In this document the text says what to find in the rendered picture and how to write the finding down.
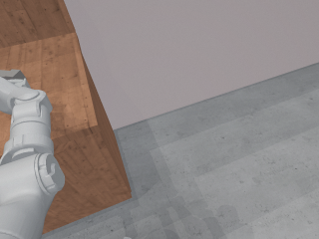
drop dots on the robot left hand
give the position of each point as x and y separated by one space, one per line
6 87

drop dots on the tap lever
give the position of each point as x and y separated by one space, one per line
12 75

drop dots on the left robot forearm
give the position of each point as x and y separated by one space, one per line
30 127

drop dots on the counter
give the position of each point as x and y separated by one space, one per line
38 38

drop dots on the left robot upper arm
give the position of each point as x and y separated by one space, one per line
27 189

